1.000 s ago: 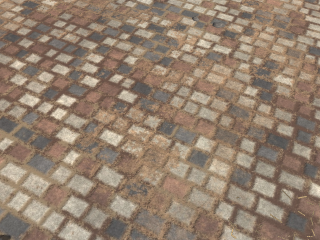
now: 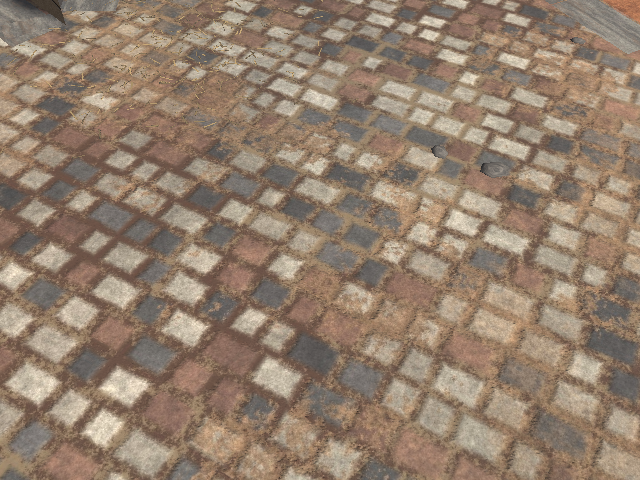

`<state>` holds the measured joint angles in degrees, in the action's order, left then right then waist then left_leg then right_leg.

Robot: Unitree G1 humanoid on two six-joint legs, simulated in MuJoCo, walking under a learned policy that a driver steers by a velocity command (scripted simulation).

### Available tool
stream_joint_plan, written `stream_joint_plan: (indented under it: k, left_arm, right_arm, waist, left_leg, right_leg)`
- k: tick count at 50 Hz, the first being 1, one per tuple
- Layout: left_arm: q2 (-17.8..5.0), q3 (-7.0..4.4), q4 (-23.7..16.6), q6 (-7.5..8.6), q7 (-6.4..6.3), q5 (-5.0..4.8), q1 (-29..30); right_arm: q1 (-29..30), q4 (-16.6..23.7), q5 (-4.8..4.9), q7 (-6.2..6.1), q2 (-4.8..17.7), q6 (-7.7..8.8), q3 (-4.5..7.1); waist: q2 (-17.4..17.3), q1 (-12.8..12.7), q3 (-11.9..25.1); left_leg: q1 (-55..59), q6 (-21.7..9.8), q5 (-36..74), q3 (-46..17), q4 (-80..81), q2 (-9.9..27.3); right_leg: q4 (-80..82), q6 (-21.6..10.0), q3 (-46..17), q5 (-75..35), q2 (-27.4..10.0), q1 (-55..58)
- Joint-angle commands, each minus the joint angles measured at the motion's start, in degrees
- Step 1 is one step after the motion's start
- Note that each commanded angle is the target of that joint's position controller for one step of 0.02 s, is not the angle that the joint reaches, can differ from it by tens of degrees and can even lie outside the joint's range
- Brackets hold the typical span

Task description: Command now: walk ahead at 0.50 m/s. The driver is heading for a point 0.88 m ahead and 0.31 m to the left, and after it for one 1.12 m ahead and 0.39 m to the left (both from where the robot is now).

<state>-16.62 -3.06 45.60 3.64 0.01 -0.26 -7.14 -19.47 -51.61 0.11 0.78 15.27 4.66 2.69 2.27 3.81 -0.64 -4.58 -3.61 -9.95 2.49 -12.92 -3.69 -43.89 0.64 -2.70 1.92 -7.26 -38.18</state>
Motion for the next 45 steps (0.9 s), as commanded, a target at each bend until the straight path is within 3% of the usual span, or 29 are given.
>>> stream_joint_plan:
  k: [1,4,7,8,9,10,11,12,13,14,15,17,20,23,27,30,32,35,36,37,38,39,40,41,42,43,44,45]
  left_arm:
    - [-1.8,0.03,-4.0,0.94,0.62,-0.27,5.3]
    - [-2.3,0.15,-5.6,1.30,1.51,-0.70,9.6]
    - [-3.7,-0.22,-6.4,1.78,2.29,-0.64,10.1]
    - [-4.7,-0.65,-6.0,1.96,2.29,-0.58,7.9]
    - [-6.1,-1.53,-4.4,2.16,2.09,-0.39,2.4]
    - [-9.2,-3.04,-1.7,2.25,1.53,-0.03,-7.1]
    - [-14.3,-4.30,-0.3,2.03,0.94,0.74,-16.5]
    - [-15.0,-4.38,0.9,1.45,1.20,0.39,-18.3]
    - [-9.5,-2.96,0.4,1.49,1.06,0.08,-16.8]
    - [-7.5,-2.24,-0.2,1.69,0.81,0.02,-12.1]
    - [-5.8,-1.67,-0.5,1.93,0.84,0.28,-8.1]
    - [-3.5,-1.21,-0.2,2.62,0.92,1.05,-3.9]
    - [-4.0,-1.65,1.1,3.42,0.72,1.18,-3.0]
    - [-5.4,-2.18,2.4,3.32,-0.05,1.41,-4.2]
    - [-7.0,-2.56,3.3,2.59,-0.90,0.98,-5.6]
    - [-8.2,-3.06,4.7,1.50,-1.14,0.26,-8.9]
    - [-8.9,-3.41,5.3,0.51,-1.16,-0.34,-9.9]
    - [-11.2,-4.11,4.7,-0.80,-1.57,-1.07,-8.1]
    - [-11.8,-4.24,4.4,-1.31,-1.68,-1.24,-7.2]
    - [-11.3,-3.93,4.0,-1.44,-1.77,-1.35,-6.2]
    - [-7.0,-2.47,2.8,-0.81,-1.63,0.79,-7.9]
    - [-1.2,-0.60,-0.3,1.24,-0.77,0.95,-11.0]
    - [-6.5,-1.51,-1.1,3.57,0.16,-1.28,-4.2]
    - [-7.3,-1.71,-2.5,4.71,0.54,-2.78,-0.6]
    - [-6.5,-1.64,-1.9,5.08,0.13,-1.91,-0.7]
    - [-7.3,-2.18,-1.2,4.76,-0.27,-0.34,-1.2]
    - [-7.5,-2.45,-0.8,3.99,-0.19,0.06,-2.3]
    - [-7.2,-2.55,-0.9,3.27,-0.19,0.39,-2.9]
  right_arm:
    - [0.6,2.5,0.57,-0.67,10.1,0.60,2.18]
    - [-2.3,0.7,0.85,-0.76,10.4,-0.25,2.33]
    - [-2.8,-0.3,1.18,-1.10,11.0,-1.19,2.75]
    - [-2.3,-0.4,1.24,-1.19,11.4,-1.47,2.87]
    - [-0.9,-0.1,1.35,-1.27,11.5,-1.74,2.85]
    - [-0.7,0.4,0.93,-1.32,9.9,-1.83,2.18]
    - [-3.0,2.0,-0.77,-1.20,5.7,-1.37,0.66]
    - [-8.7,1.9,0.43,-0.90,0.8,-0.28,-0.64]
    - [-3.7,1.6,2.15,-0.83,8.0,0.30,1.17]
    - [1.2,3.3,2.97,-0.88,9.9,0.52,1.90]
    - [2.8,3.4,2.52,-1.21,9.2,0.29,1.98]
    - [1.3,2.9,1.84,-1.35,7.0,-0.94,2.34]
    - [1.6,3.5,1.86,-1.35,4.3,-2.76,2.28]
    - [5.1,5.4,1.37,-1.07,4.0,-3.10,2.37]
    - [12.1,7.9,1.02,0.45,2.6,-2.52,1.63]
    - [17.5,10.6,1.01,1.48,2.2,-2.50,1.16]
    - [19.2,12.3,1.09,2.17,2.6,-2.60,1.23]
    - [15.1,13.1,1.19,2.63,5.3,-3.04,2.69]
    - [9.1,11.9,1.42,2.51,7.3,-3.19,3.87]
    - [-0.4,9.5,1.54,1.77,10.6,-3.33,5.81]
    - [-6.7,7.9,1.67,0.39,16.1,-3.97,7.45]
    - [-2.7,10.0,1.62,0.61,19.1,-3.13,7.35]
    - [-3.5,10.7,1.18,1.17,13.8,-2.30,5.69]
    - [-1.7,10.5,0.82,1.18,11.4,-1.46,5.01]
    - [2.0,10.9,0.89,1.24,9.8,-0.92,4.53]
    - [5.4,11.6,0.76,0.98,7.8,-0.71,3.94]
    - [6.9,12.5,0.18,0.65,7.1,-0.68,3.53]
    - [7.2,12.8,0.22,0.37,7.4,-0.63,3.57]
  waist:
    - [-5.3,-0.1,-2.2]
    - [-5.4,1.2,-3.4]
    - [-6.2,-0.1,-3.2]
    - [-6.8,-1.8,-2.1]
    - [-6.9,-5.2,0.9]
    - [-5.7,-9.2,7.5]
    - [3.2,-11.1,17.4]
    - [16.0,-8.8,23.8]
    - [8.3,-10.8,17.6]
    - [6.0,-9.9,9.5]
    - [2.9,-8.0,5.7]
    - [4.4,-4.7,2.2]
    - [2.8,-3.2,-0.1]
    - [1.3,-3.6,-1.7]
    - [-0.1,-5.9,-3.6]
    - [-1.0,-7.9,-5.3]
    - [-0.5,-7.8,-5.5]
    - [2.5,-3.7,-1.0]
    - [2.7,-0.1,2.3]
    - [1.1,5.0,7.1]
    - [-9.3,5.4,11.5]
    - [-18.8,-1.0,18.2]
    - [-9.7,3.2,18.5]
    - [-7.6,2.6,11.2]
    - [-2.1,-0.4,6.2]
    - [-2.3,-2.4,4.4]
    - [-3.5,-3.9,3.6]
    - [-3.7,-4.6,3.3]
  left_leg:
    - [-2.8,-7.8,10.1,-6.6,6.5,14.1]
    - [2.4,-7.6,10.4,-7.1,4.5,16.4]
    - [7.2,-6.5,15.4,-8.6,0.5,18.7]
    - [7.6,-6.0,20.4,-9.1,-2.2,18.7]
    - [6.5,-4.9,28.3,-8.1,-8.1,17.0]
    - [1.2,-3.3,28.7,-6.1,-19.1,13.7]
    - [-13.7,-0.6,9.9,-3.3,-38.7,8.3]
    - [-31.5,1.7,-23.8,-5.4,-53.9,0.5]
    - [-36.7,1.2,-23.1,-10.7,-59.6,3.8]
    - [-39.1,0.7,-17.4,-9.4,-59.6,6.4]
    - [-36.9,1.0,-12.4,-8.5,-57.8,8.8]
    - [-31.0,1.6,-6.8,-9.0,-53.8,11.5]
    - [-31.1,2.4,-3.0,-8.8,-51.5,12.2]
    - [-35.0,3.3,4.6,-9.2,-44.3,12.0]
    - [-33.3,2.9,13.1,-4.5,-31.6,11.1]
    - [-35.3,1.8,12.1,-2.2,-26.2,10.4]
    - [-35.8,0.6,8.5,-0.6,-24.2,9.5]
    - [-26.5,-2.6,0.0,4.0,-24.1,4.4]
    - [-18.8,-4.2,-1.5,5.1,-23.2,2.1]
    - [-4.3,-6.5,2.0,4.1,-19.0,0.0]
    - [11.9,-10.1,3.4,-12.2,-18.0,9.9]
    - [26.7,-21.9,-9.3,-46.5,-7.8,21.9]
    - [26.3,-19.5,-11.3,-47.6,-2.5,22.5]
    - [20.3,-17.2,-8.0,-39.3,-2.5,20.9]
    - [11.4,-15.2,-1.3,-32.4,-2.5,18.2]
    - [5.0,-13.9,4.3,-27.4,-2.1,16.1]
    - [0.7,-13.5,7.9,-25.1,-1.0,14.7]
    - [-1.6,-13.6,10.3,-24.0,-0.1,14.1]
  right_leg:
    - [8.1,0.3,1.9,-7.6,1.5,3.2]
    - [12.3,-0.6,1.8,-6.3,2.4,2.2]
    - [15.2,-2.7,1.5,-0.5,3.2,4.0]
    - [16.1,-3.3,2.1,1.6,4.2,7.8]
    - [17.9,-4.5,3.6,1.8,5.8,16.1]
    - [16.8,-6.3,2.8,0.3,4.7,30.8]
    - [13.8,-10.8,-11.1,-0.9,-8.1,50.9]
    - [22.6,-17.1,-34.3,13.8,-17.3,62.9]
    - [26.2,-14.6,-32.9,22.2,-15.3,57.4]
    - [27.8,-12.2,-24.8,20.7,-13.8,49.6]
    - [29.7,-11.3,-19.0,15.7,-11.7,42.3]
    - [33.4,-10.1,-10.0,8.8,-8.5,33.3]
    - [36.4,-10.7,-2.2,1.0,-7.8,29.7]
    - [37.5,-10.9,3.4,-3.1,-7.5,31.1]
    - [38.2,-9.8,10.1,-5.2,-6.6,32.8]
    - [36.6,-9.5,12.4,-8.0,-8.4,38.9]
    - [33.8,-8.9,13.6,-13.4,-9.6,43.3]
    - [22.7,-7.0,15.8,-39.2,-9.8,46.1]
    - [13.9,-6.2,16.5,-44.5,-9.0,44.8]
    - [1.0,-4.1,17.5,-39.8,-6.6,38.4]
    - [-17.8,-1.3,17.5,-8.9,-2.6,22.3]
    - [-35.7,1.4,7.0,31.9,10.4,0.1]
    - [-37.7,-0.2,-2.8,30.3,7.5,-6.1]
    - [-35.0,-1.9,-2.2,25.5,5.1,-8.5]
    - [-29.4,-2.1,-2.2,21.1,2.5,-5.8]
    - [-24.3,-1.6,-2.3,18.6,0.8,-1.8]
    - [-22.2,-1.1,-2.6,16.8,-0.1,1.8]
    - [-19.8,-0.2,-2.3,15.9,-0.1,3.3]
